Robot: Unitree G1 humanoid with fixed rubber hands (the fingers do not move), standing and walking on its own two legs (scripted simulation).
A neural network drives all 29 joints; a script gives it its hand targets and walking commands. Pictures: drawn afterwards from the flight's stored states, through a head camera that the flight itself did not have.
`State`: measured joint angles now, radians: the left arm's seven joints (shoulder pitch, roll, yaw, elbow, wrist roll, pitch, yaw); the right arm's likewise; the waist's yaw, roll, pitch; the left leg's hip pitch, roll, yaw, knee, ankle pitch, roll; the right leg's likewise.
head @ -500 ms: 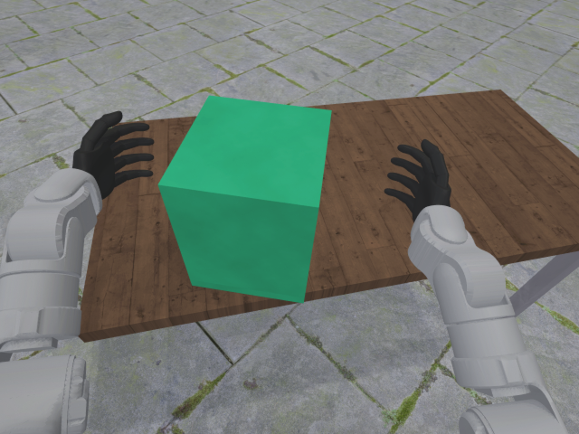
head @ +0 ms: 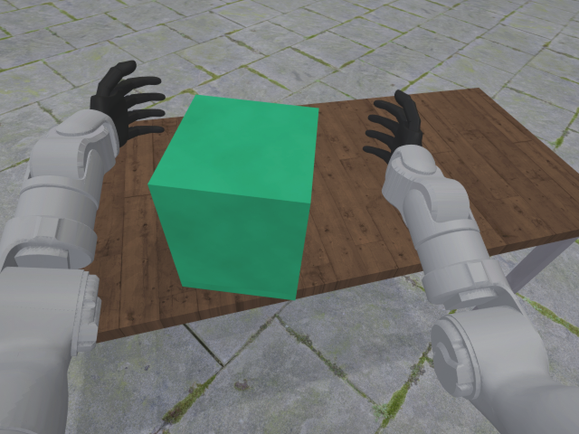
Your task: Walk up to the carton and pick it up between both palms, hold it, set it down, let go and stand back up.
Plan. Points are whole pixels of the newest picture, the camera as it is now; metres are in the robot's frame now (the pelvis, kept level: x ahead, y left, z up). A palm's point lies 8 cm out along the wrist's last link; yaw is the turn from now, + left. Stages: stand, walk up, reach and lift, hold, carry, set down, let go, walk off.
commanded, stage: reach and lift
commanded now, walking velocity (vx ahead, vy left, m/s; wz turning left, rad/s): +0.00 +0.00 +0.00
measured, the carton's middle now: (247, 201) +0.47 +0.02 +0.04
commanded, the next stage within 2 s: none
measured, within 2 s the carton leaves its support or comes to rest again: neither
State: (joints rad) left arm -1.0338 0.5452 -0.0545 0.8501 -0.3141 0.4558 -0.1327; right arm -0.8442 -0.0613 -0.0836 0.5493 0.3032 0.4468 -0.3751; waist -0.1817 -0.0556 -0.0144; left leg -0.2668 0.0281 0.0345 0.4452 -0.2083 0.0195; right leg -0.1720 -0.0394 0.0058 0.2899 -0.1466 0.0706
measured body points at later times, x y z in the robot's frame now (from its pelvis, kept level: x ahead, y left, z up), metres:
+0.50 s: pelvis +0.01 -0.01 +0.00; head +0.03 +0.03 +0.45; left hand +0.51 +0.17 +0.17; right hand +0.43 -0.18 +0.17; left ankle +0.01 +0.10 -0.74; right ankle +0.00 -0.17 -0.74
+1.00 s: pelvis +0.00 +0.00 -0.01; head +0.07 +0.05 +0.43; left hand +0.50 +0.15 +0.07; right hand +0.42 -0.18 +0.08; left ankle +0.01 +0.10 -0.74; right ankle +0.00 -0.17 -0.74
